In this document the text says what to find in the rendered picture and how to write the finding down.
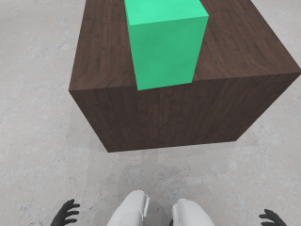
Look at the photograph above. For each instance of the robot left hand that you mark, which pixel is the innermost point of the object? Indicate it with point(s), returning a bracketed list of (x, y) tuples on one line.
[(63, 213)]

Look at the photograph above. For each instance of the pedestal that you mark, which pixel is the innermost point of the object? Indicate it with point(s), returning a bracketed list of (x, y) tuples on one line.
[(242, 68)]

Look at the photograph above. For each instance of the robot left thigh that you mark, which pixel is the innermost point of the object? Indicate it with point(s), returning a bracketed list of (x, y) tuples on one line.
[(131, 211)]

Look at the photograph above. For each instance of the robot right hand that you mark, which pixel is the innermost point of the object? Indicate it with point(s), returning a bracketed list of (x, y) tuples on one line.
[(272, 216)]

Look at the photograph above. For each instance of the carton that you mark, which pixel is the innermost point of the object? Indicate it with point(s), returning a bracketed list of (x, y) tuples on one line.
[(165, 38)]

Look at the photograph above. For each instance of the robot thigh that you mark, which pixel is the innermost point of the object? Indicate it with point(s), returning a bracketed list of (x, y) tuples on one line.
[(189, 213), (131, 211)]

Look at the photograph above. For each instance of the robot right thigh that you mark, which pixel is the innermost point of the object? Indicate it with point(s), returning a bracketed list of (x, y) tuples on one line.
[(189, 213)]

